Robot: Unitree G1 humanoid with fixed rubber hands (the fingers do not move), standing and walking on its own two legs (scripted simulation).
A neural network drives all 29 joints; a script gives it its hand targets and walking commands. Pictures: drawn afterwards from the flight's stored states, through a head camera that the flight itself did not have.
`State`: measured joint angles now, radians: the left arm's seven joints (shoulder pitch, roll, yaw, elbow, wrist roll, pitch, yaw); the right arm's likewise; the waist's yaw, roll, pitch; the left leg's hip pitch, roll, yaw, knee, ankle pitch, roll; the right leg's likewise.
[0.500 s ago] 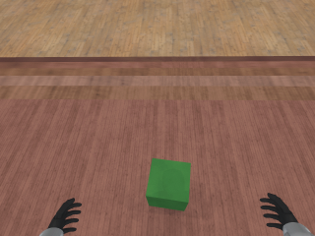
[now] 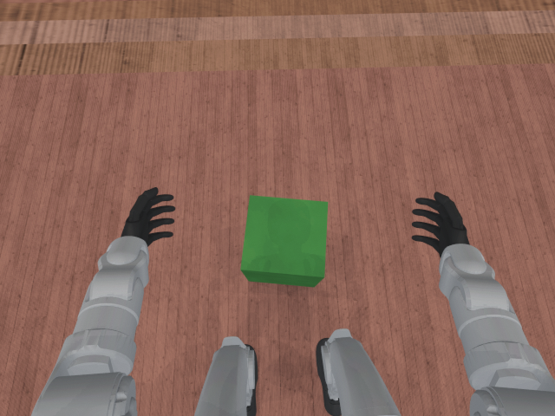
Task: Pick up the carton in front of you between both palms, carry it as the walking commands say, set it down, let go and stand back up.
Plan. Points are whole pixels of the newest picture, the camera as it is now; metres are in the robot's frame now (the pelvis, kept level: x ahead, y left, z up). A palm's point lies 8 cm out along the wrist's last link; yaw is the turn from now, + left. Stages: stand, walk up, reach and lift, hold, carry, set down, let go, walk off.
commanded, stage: reach and lift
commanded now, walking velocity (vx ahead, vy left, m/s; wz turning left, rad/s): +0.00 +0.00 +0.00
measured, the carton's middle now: (284, 245) +0.47 -0.02 -0.56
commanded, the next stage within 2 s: none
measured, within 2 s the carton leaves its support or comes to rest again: neither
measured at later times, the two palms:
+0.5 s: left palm (186, 181) +0.52 +0.17 -0.17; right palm (393, 198) +0.45 -0.21 -0.17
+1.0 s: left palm (211, 226) +0.49 +0.17 -0.41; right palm (364, 237) +0.44 -0.21 -0.41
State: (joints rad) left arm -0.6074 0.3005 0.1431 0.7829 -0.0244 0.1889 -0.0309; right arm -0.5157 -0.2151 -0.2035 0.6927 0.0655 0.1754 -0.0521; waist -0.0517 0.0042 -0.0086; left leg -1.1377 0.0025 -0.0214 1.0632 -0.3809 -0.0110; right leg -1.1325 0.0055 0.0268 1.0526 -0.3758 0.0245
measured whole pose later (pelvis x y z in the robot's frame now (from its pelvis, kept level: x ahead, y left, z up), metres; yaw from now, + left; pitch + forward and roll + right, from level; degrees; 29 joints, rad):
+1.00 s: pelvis -0.06 +0.00 -0.26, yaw -2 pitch +46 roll -3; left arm -1.32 0.41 0.07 1.02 -0.14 0.10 0.06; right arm -1.18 -0.24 -0.24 0.89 0.18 0.08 -0.14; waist -0.06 0.00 0.11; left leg -2.24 -0.05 -0.07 1.97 -0.53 -0.04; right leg -2.23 0.05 0.04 1.94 -0.51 0.07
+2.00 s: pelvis -0.06 +0.01 -0.32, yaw -2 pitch +38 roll -2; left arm -1.53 0.32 0.05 1.23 -0.10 0.09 0.10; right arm -1.41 -0.20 -0.28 1.10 0.11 0.08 -0.16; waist -0.05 -0.02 0.32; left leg -2.29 -0.04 -0.05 2.20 -0.56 -0.03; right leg -2.28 0.06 0.04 2.16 -0.55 0.08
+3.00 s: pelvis -0.03 +0.00 -0.12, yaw +0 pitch +38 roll +0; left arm -0.82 -0.02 0.36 0.68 0.17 0.36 0.05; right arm -0.78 0.07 -0.44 0.60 -0.16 0.35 -0.08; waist -0.02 -0.01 -0.24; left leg -1.70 -0.10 -0.10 1.55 -0.50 -0.05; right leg -1.70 0.11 0.11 1.54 -0.50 0.07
